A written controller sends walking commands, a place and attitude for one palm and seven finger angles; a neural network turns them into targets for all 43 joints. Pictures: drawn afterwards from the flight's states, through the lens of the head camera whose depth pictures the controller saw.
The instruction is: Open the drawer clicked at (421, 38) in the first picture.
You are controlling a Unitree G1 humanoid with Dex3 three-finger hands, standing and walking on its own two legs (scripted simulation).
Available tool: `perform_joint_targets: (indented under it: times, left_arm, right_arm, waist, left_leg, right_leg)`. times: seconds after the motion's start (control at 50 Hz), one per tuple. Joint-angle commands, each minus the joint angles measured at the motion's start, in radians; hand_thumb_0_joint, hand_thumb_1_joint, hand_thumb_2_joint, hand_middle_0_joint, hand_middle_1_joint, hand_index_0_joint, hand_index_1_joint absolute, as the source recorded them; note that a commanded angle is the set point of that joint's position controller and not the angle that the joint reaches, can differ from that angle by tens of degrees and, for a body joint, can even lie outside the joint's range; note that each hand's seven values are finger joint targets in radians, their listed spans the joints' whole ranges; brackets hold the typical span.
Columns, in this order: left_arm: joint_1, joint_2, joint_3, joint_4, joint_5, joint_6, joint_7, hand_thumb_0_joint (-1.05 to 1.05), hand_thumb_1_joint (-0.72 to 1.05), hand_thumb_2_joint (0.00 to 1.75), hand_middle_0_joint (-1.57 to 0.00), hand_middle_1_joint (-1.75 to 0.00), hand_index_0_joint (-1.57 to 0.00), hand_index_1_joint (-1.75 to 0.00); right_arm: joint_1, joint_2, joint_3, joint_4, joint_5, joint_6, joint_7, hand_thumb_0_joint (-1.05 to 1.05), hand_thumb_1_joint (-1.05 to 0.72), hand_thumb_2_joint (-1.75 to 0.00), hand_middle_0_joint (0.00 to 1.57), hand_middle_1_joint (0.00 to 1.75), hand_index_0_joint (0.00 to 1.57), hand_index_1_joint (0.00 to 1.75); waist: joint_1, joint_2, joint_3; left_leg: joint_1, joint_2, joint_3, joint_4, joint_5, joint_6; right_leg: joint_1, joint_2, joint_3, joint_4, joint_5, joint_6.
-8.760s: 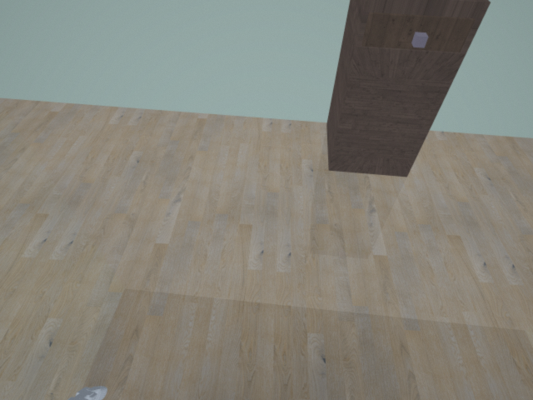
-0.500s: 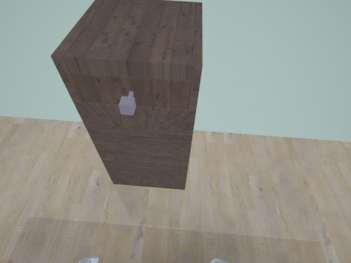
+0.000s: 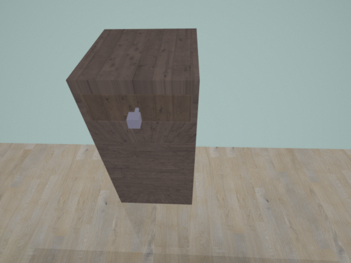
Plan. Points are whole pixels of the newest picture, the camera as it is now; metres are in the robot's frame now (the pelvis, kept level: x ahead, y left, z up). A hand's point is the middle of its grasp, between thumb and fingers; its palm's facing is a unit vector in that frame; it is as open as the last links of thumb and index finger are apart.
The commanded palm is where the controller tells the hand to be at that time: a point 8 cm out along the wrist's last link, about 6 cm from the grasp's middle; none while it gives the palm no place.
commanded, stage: come to a stop and stand still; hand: left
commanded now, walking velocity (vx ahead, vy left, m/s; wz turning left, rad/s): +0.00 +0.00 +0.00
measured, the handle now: (135, 116) +0.58 +0.18 -0.01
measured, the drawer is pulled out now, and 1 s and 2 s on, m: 0.00 0.00 0.00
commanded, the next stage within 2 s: look again from close up in 0.74 s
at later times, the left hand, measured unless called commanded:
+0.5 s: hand out of the picture +0.02 +0.15 -0.16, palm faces +0.03 -0.98 -0.20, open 7.3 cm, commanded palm none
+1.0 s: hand out of the picture +0.01 +0.15 -0.17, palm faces +0.06 -0.98 -0.17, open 7.4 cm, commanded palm none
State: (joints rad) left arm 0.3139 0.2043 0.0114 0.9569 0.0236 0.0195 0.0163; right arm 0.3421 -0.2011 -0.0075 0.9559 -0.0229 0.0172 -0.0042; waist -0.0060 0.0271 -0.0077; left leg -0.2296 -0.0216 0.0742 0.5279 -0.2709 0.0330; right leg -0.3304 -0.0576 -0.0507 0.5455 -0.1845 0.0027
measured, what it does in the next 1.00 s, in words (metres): stands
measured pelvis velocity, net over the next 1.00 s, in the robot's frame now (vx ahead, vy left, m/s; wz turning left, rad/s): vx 0.03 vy -0.01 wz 0.01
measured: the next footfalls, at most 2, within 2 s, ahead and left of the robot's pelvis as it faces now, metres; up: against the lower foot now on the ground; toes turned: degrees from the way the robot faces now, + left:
none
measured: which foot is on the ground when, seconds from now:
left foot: down 0.00-1.00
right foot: down 0.00-1.00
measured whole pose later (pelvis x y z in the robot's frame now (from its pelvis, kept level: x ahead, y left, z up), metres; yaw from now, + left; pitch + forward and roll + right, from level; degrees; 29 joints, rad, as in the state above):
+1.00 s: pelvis +0.03 -0.01 +0.01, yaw +1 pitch -1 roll +0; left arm 0.33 0.11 0.00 1.11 0.02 -0.01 0.04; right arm 0.34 -0.13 0.00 1.12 -0.01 -0.01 -0.03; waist 0.00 0.01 0.00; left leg -0.15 0.00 0.05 0.42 -0.25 0.01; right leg -0.23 -0.03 -0.08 0.42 -0.17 -0.01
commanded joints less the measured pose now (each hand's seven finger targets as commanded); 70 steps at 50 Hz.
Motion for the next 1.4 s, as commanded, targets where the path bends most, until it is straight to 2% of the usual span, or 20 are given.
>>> perform_joint_targets:
  times: [0.0, 0.22, 0.24, 0.26, 0.32, 0.42, 0.52, 0.66, 0.78, 0.82, 0.9, 1.0, 1.2, 1.22, 1.28, 1.38]
  left_arm:
    - [0.015, 0.112, 0.026, -0.029, -0.004, -0.026, 0.015, 0.0, 0.9, 0.9, -0.2, -0.3, -0.2, -0.3]
    - [0.013, 0.093, 0.02, 0.037, -0.008, -0.032, 0.021, 0.0, 0.9, 0.9, -0.2, -0.3, -0.2, -0.3]
    - [0.014, 0.084, 0.02, 0.042, -0.009, -0.033, 0.021, 0.0, 0.9, 0.9, -0.2, -0.3, -0.2, -0.3]
    - [0.017, 0.08, 0.018, 0.05, -0.01, -0.033, 0.022, 0.0, 0.9, 0.9, -0.2, -0.3, -0.2, -0.3]
    - [0.023, 0.072, 0.016, 0.066, -0.01, -0.035, 0.023, 0.0, 0.9, 0.9, -0.2, -0.3, -0.2, -0.3]
    - [0.033, 0.059, 0.013, 0.083, -0.011, -0.036, 0.025, 0.0, 0.9, 0.9, -0.2, -0.3, -0.2, -0.3]
    - [0.045, 0.042, 0.01, 0.097, -0.011, -0.037, 0.028, 0.0, 0.9, 0.9, -0.2, -0.3, -0.2, -0.3]
    - [0.062, 0.024, 0.01, 0.108, -0.01, -0.038, 0.029, 0.0, 0.9, 0.9, -0.2, -0.3, -0.2, -0.3]
    - [0.074, 0.01, 0.008, 0.119, -0.01, -0.038, 0.03, 0.0, 0.9, 0.9, -0.2, -0.3, -0.2, -0.3]
    - [0.074, 0.014, 0.008, 0.121, -0.01, -0.038, 0.03, 0.0, 0.9, 0.9, -0.2, -0.3, -0.2, -0.3]
    - [0.082, 0.007, 0.006, 0.127, -0.011, -0.041, 0.029, 0.0, 0.9, 0.9, -0.2, -0.3, -0.2, -0.3]
    - [0.085, 0.0, 0.005, 0.135, -0.011, -0.041, 0.031, 0.0, 0.9, 0.9, -0.2, -0.3, -0.2, -0.3]
    - [0.089, -0.002, 0.002, 0.143, -0.01, -0.04, 0.03, 0.0, 0.9, 0.9, -0.2, -0.3, -0.2, -0.3]
    - [0.086, 0.0, 0.002, 0.141, -0.009, -0.038, 0.031, 0.0, 0.9, 0.9, -0.2, -0.3, -0.2, -0.3]
    - [0.089, -0.004, 0.003, 0.142, -0.01, -0.04, 0.03, 0.0, 0.9, 0.9, -0.2, -0.3, -0.2, -0.3]
    - [0.086, -0.005, 0.002, 0.146, -0.01, -0.039, 0.03, 0.0, 0.9, 0.9, -0.2, -0.3, -0.2, -0.3]
  right_arm:
    - [0.006, -0.12, -0.038, -0.032, 0.002, -0.032, -0.013, 0.0, -0.9, -0.9, 0.2, 0.3, 0.2, 0.3]
    - [0.062, -0.071, -0.023, 0.069, 0.006, -0.027, -0.013, 0.0, -0.9, -0.9, 0.2, 0.3, 0.2, 0.3]
    - [0.069, -0.064, -0.022, 0.074, 0.005, -0.027, -0.015, 0.0, -0.9, -0.9, 0.2, 0.3, 0.2, 0.3]
    - [0.069, -0.063, -0.02, 0.082, 0.005, -0.028, -0.015, 0.0, -0.9, -0.9, 0.2, 0.3, 0.2, 0.3]
    - [0.071, -0.055, -0.018, 0.096, 0.007, -0.027, -0.017, 0.0, -0.9, -0.9, 0.2, 0.3, 0.2, 0.3]
    - [0.08, -0.044, -0.017, 0.114, 0.01, -0.026, -0.019, 0.0, -0.9, -0.9, 0.2, 0.3, 0.2, 0.3]
    - [0.081, -0.031, -0.015, 0.123, 0.011, -0.027, -0.022, 0.0, -0.9, -0.9, 0.2, 0.3, 0.2, 0.3]
    - [0.083, -0.016, -0.014, 0.132, 0.011, -0.028, -0.025, 0.0, -0.9, -0.9, 0.2, 0.3, 0.2, 0.3]
    - [0.081, -0.011, -0.012, 0.136, 0.011, -0.031, -0.028, 0.0, -0.9, -0.9, 0.2, 0.3, 0.2, 0.3]
    - [0.082, -0.012, -0.012, 0.137, 0.013, -0.032, -0.028, 0.0, -0.9, -0.9, 0.2, 0.3, 0.2, 0.3]
    - [0.082, -0.011, -0.01, 0.139, 0.013, -0.036, -0.03, 0.0, -0.9, -0.9, 0.2, 0.3, 0.2, 0.3]
    - [0.075, -0.013, -0.008, 0.144, 0.014, -0.04, -0.033, 0.0, -0.9, -0.9, 0.2, 0.3, 0.2, 0.3]
    - [0.077, -0.011, -0.006, 0.149, 0.013, -0.04, -0.034, 0.0, -0.9, -0.9, 0.2, 0.3, 0.2, 0.3]
    - [0.077, -0.011, -0.008, 0.149, 0.014, -0.037, -0.033, 0.0, -0.9, -0.9, 0.2, 0.3, 0.2, 0.3]
    - [0.079, -0.009, -0.006, 0.151, 0.013, -0.041, -0.034, 0.0, -0.9, -0.9, 0.2, 0.3, 0.2, 0.3]
    - [0.076, -0.009, -0.003, 0.154, 0.013, -0.042, -0.036, 0.0, -0.9, -0.9, 0.2, 0.3, 0.2, 0.3]
  waist:
    - [0.006, -0.054, 0.066]
    - [-0.004, -0.049, 0.084]
    - [-0.007, -0.05, 0.077]
    - [-0.005, -0.025, 0.081]
    - [-0.004, -0.019, 0.08]
    - [-0.004, -0.044, 0.079]
    - [-0.003, -0.032, 0.089]
    - [0.0, -0.049, 0.094]
    - [0.002, -0.027, 0.102]
    - [0.003, -0.012, 0.101]
    - [0.004, -0.034, 0.084]
    - [0.006, -0.015, 0.082]
    - [0.008, -0.036, 0.103]
    - [0.007, -0.034, 0.115]
    - [0.007, -0.03, 0.089]
    - [0.009, -0.013, 0.106]
  left_leg:
    - [-0.133, 0.116, -0.148, -0.206, -0.144, 0.017]
    - [-0.087, 0.096, -0.109, -0.181, -0.089, -0.001]
    - [-0.08, 0.097, -0.105, -0.18, -0.074, -0.002]
    - [-0.077, 0.099, -0.106, -0.184, -0.069, -0.003]
    - [-0.071, 0.103, -0.106, -0.188, -0.054, -0.007]
    - [-0.056, 0.104, -0.098, -0.186, -0.033, -0.01]
    - [-0.047, 0.108, -0.098, -0.195, -0.013, -0.012]
    - [-0.046, 0.108, -0.099, -0.202, -0.003, -0.01]
    - [-0.043, 0.113, -0.104, -0.215, 0.004, -0.011]
    - [-0.049, 0.118, -0.109, -0.224, -0.004, -0.012]
    - [-0.032, 0.117, -0.106, -0.22, 0.03, -0.01]
    - [-0.023, 0.126, -0.111, -0.231, 0.054, -0.011]
    - [-0.021, 0.124, -0.108, -0.236, 0.05, -0.01]
    - [-0.024, 0.124, -0.109, -0.237, 0.033, -0.011]
    - [-0.01, 0.126, -0.11, -0.234, 0.074, -0.009]
    - [-0.017, 0.13, -0.111, -0.244, 0.065, -0.01]
  right_leg:
    - [0.077, -0.05, 0.096, -0.131, -0.115, -0.023]
    - [0.052, -0.071, 0.124, -0.217, -0.202, -0.027]
    - [0.055, -0.07, 0.123, -0.217, -0.191, -0.027]
    - [0.057, -0.069, 0.119, -0.218, -0.179, -0.027]
    - [0.073, -0.065, 0.115, -0.221, -0.15, -0.027]
    - [0.086, -0.065, 0.108, -0.232, -0.136, -0.024]
    - [0.09, -0.06, 0.1, -0.232, -0.103, -0.023]
    - [0.103, -0.06, 0.09, -0.232, -0.084, -0.02]
    - [0.108, -0.056, 0.083, -0.226, -0.052, -0.02]
    - [0.122, -0.056, 0.076, -0.22, -0.038, -0.019]
    - [0.138, -0.059, 0.074, -0.217, -0.008, -0.02]
    - [0.156, -0.058, 0.063, -0.204, 0.046, -0.02]
    - [0.152, -0.058, 0.065, -0.208, 0.042, -0.017]
    - [0.14, -0.056, 0.064, -0.211, 0.022, -0.016]
    - [0.16, -0.058, 0.061, -0.204, 0.061, -0.018]
    - [0.158, -0.057, 0.058, -0.201, 0.063, -0.018]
